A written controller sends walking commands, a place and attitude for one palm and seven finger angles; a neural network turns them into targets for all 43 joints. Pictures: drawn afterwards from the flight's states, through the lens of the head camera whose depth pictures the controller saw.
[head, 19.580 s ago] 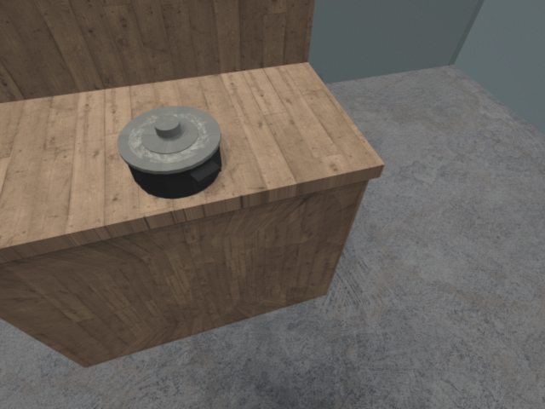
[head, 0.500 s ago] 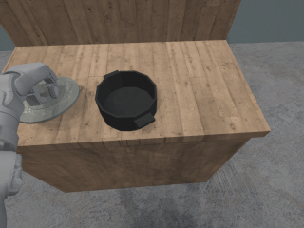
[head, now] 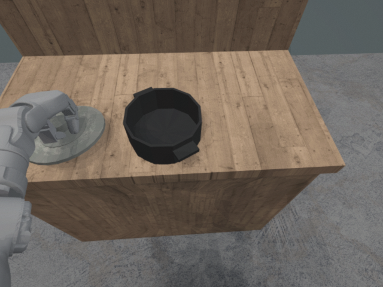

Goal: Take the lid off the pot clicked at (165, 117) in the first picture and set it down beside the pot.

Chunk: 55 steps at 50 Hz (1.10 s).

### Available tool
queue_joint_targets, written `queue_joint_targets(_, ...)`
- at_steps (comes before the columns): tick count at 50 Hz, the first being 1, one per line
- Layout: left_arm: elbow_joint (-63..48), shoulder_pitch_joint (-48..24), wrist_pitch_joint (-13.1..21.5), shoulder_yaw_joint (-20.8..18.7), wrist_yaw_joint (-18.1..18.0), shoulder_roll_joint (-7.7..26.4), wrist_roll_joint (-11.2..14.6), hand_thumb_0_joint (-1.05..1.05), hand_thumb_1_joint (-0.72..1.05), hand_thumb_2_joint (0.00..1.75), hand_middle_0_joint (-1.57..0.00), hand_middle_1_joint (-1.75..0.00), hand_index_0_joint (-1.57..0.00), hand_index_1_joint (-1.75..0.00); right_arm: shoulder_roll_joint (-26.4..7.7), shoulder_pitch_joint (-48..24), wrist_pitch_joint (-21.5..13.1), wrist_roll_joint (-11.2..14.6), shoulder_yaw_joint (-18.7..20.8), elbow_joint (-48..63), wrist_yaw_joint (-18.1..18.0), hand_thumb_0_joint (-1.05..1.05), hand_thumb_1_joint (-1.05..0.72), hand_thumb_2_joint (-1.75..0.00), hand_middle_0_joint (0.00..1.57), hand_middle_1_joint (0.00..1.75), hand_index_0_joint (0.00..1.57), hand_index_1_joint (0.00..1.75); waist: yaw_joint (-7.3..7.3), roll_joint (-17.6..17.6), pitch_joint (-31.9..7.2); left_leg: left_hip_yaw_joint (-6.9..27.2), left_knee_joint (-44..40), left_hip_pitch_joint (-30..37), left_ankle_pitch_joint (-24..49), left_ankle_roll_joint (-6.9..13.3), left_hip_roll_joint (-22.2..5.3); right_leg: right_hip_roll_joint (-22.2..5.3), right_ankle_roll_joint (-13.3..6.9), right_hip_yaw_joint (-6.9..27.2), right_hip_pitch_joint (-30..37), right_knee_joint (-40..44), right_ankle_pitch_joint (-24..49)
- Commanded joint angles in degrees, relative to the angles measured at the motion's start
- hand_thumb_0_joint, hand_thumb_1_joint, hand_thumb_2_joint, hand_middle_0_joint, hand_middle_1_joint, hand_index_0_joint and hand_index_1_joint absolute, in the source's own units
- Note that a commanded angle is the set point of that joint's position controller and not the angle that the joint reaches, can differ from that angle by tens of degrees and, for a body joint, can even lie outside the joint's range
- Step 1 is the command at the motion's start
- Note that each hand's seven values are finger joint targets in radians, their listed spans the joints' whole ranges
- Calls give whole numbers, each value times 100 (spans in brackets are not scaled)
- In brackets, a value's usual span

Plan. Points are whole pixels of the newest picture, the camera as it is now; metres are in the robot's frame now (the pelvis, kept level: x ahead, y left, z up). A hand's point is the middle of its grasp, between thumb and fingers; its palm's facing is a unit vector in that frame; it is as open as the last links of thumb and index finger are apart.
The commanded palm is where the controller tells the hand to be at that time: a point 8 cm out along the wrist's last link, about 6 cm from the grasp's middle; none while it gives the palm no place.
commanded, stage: lower the lid onto the table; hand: left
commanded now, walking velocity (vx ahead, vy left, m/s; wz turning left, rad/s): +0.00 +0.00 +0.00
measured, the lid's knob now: (59, 124) +0.47 +0.29 +0.04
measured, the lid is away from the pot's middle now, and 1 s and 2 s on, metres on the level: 0.24 0.25 0.25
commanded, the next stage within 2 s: open the fingers wide in 0.24 s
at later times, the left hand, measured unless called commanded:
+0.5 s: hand (55, 136) +0.43 +0.29 +0.05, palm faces -0.44 -0.06 -0.89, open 5.1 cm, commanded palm +0.45 +0.29 +0.11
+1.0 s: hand (55, 134) +0.44 +0.29 +0.04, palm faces -0.44 -0.09 -0.89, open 7.1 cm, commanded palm +0.46 +0.30 +0.11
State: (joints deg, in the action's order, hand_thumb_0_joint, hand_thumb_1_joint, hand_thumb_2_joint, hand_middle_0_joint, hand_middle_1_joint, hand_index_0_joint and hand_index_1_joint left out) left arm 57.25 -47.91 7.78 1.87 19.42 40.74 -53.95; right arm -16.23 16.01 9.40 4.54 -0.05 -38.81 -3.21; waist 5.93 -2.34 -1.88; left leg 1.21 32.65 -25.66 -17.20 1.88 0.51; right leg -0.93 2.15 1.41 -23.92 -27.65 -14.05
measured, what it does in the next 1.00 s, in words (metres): stands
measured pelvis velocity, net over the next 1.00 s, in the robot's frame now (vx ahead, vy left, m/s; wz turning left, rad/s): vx -0.01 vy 0.00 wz -0.02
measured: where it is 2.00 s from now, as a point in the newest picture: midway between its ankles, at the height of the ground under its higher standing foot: outside the picture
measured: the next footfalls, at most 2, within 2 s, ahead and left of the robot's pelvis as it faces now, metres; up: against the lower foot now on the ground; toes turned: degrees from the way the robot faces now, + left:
none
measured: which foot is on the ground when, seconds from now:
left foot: down 0.00-1.00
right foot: down 0.00-1.00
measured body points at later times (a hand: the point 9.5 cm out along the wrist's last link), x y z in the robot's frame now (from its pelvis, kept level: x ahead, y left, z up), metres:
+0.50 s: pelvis -0.01 +0.00 -0.01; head +0.07 +0.00 +0.44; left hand +0.45 +0.29 +0.10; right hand +0.01 -0.28 -0.13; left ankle -0.02 +0.10 -0.73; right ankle -0.01 -0.15 -0.73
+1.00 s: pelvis -0.01 +0.00 -0.01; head +0.07 +0.01 +0.43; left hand +0.46 +0.29 +0.10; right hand +0.02 -0.28 -0.13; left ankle -0.02 +0.10 -0.73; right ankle -0.01 -0.15 -0.73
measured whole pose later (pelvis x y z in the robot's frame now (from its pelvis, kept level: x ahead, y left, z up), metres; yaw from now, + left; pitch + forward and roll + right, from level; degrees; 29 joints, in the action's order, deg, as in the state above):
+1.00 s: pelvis -0.01 +0.00 -0.01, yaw -1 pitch +14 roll -2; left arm 60.0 -48.5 9.5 -0.5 16.2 42.8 -55.8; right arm -16.5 17.6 10.3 4.5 -0.3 -38.0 -4.0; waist 7.0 -1.9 -3.6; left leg 0.5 39.4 -33.5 -19.4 2.0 -0.2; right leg -0.1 2.1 2.2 -31.9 -33.9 -15.6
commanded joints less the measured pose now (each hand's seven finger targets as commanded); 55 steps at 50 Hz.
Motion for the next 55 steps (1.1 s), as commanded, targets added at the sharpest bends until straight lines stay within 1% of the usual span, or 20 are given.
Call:
queue_joint_targets(1,-1260,-3129,24,-660,-340,2247,-34,0,61,106,-80,-99,-101,-108,-1044,449,-105,-19,345,418,-132,0,-90,-90,20,30,20,30,27,-599,-2482,-109,-72,1699,2449,289,119,334,-476,-429,404,13,1841)
queue_joint_targets(2,-1310,-3166,39,-701,-370,2300,-81,0,61,106,-80,-99,-101,-108,-1012,502,-116,-29,337,442,-145,0,-90,-90,20,30,20,30,39,-706,-2646,-55,-54,1810,2589,269,120,370,-469,-446,399,-27,1832)
queue_joint_targets(5,-905,-2905,29,-584,-362,2096,-66,0,61,106,-80,-99,-101,-108,-1000,536,-144,-11,328,398,-189,0,-90,-90,20,30,20,30,94,-537,-2468,-97,28,1660,2507,274,117,374,-443,-452,239,-46,1797)
queue_joint_targets(8,-941,-3034,51,-693,-371,2316,-71,0,61,106,-80,-99,-101,-108,-1040,603,-174,-9,332,389,-212,0,-90,-90,20,30,20,30,76,-524,-2547,-124,44,1530,2293,304,136,368,-448,-423,316,-75,1785)
queue_joint_targets(12,-858,-2937,78,-439,-330,1931,-69,0,61,106,-80,-99,-101,-108,-1038,669,-167,-16,360,315,-198,0,-90,-90,20,30,20,30,129,-702,-2471,-81,172,1718,2667,260,83,394,-454,-459,-87,-133,1700)
queue_joint_targets(16,-445,-2670,94,-566,-313,2103,-58,0,61,106,-80,-99,-101,-108,-1090,751,-129,-17,349,291,-190,0,-90,-90,20,30,20,30,112,-344,-2309,-150,240,1261,2314,285,123,396,-467,-452,-69,-215,1663)
queue_joint_targets(17,-432,-1829,109,-452,-274,1650,-1,0,61,106,-80,-99,-101,-108,-983,673,-98,-40,374,484,-105,0,-90,-90,20,30,20,30,-3,-366,-2420,-104,218,1276,2475,259,158,398,-479,-490,26,-237,1617)
queue_joint_targets(18,-1234,-1979,317,-643,-312,1759,11,0,60,105,-79,-99,-99,-107,-1014,600,-19,-91,418,495,-101,0,-90,-90,20,30,20,30,-41,-293,-2560,-114,268,1378,2703,254,75,407,-497,-472,-12,-208,1695)
queue_joint_targets(20,-1270,-2104,385,-779,-416,1949,-15,0,57,102,-76,-99,-95,-107,-998,552,88,-89,410,499,-107,0,-90,-90,20,30,20,30,-3,-350,-2519,-118,255,1338,2545,258,76,419,-490,-470,-21,-226,1593)
queue_joint_targets(24,-1207,-2472,278,-798,-613,2092,-7,0,51,97,-71,-98,-89,-105,-1001,596,83,-66,401,437,-130,0,-90,-90,20,30,20,30,57,-571,-2496,-119,190,1350,2042,269,93,416,-496,-449,-145,-205,1297)
queue_joint_targets(25,-960,-2313,236,-858,-653,2150,-20,0,49,96,-70,-97,-87,-105,-1011,616,75,-57,389,429,-136,0,-90,-90,20,30,20,30,45,-365,-2390,-123,186,1170,1873,275,104,417,-497,-462,-131,-213,1232)
queue_joint_targets(26,-987,-2424,228,-818,-666,2193,-38,0,48,95,-69,-97,-85,-104,-1047,610,67,-48,375,397,-139,0,-90,-90,20,30,20,30,51,-462,-2378,-148,171,1133,1841,265,103,393,-514,-442,-119,-216,1260)
queue_joint_targets(28,-841,-2464,140,-610,-690,1954,-100,0,45,93,-67,-96,-82,-103,-1004,588,50,-35,366,384,-125,0,-90,-90,20,30,20,30,79,-519,-2225,-147,187,1107,1730,259,107,411,-507,-463,-283,-217,1137)
queue_joint_targets(30,-947,-2528,124,-793,-708,2219,-129,0,41,92,-65,-96,-79,-102,-1026,618,34,-30,361,400,-122,0,-90,-90,20,30,20,30,40,-468,-2436,-141,201,1122,1784,263,111,409,-505,-435,-127,-245,1242)
queue_joint_targets(35,-728,-2603,67,-602,-603,2063,-107,0,33,88,-60,-93,-71,-98,-1029,622,-6,-14,327,435,-150,0,-90,-90,20,30,20,30,102,-376,-2283,-151,226,965,1601,266,117,410,-485,-450,-239,-272,1141)
queue_joint_targets(37,-860,-2647,118,-822,-573,2344,-128,0,30,86,-58,-92,-68,-96,-1037,638,-18,-25,332,462,-179,0,-90,-90,20,30,20,30,65,-428,-2520,-157,266,1054,1796,275,118,400,-483,-427,-103,-321,1308)
queue_joint_targets(40,-613,-2356,120,-596,-523,1964,-109,0,25,83,-54,-91,-63,-94,-995,615,-13,-31,330,489,-168,0,-90,-90,20,30,20,30,81,-368,-2298,-182,330,993,1910,255,112,425,-479,-461,-278,-332,1321)
queue_joint_targets(45,-765,-2566,160,-806,-524,2314,-153,0,17,79,-49,-89,-55,-91,-1033,652,19,-20,328,494,-183,0,-90,-90,20,30,20,30,59,-396,-2417,-168,346,928,1871,257,116,423,-484,-435,-231,-370,1307)
queue_joint_targets(51,-731,-2538,135,-605,-524,2058,-169,0,7,74,-43,-86,-46,-87,-1024,709,23,-24,344,462,-154,0,-90,-90,20,30,20,30,82,-538,-2517,-168,400,1066,2102,243,97,434,-493,-450,-343,-401,1367)
queue_joint_targets(55,-785,-2509,129,-661,-483,2107,-128,0,0,71,-39,-83,-40,-84,-1015,751,41,-38,356,460,-144,0,-90,-90,20,30,20,30,91,-465,-2596,-159,421,1104,2145,255,98,452,-475,-462,-298,-396,1412)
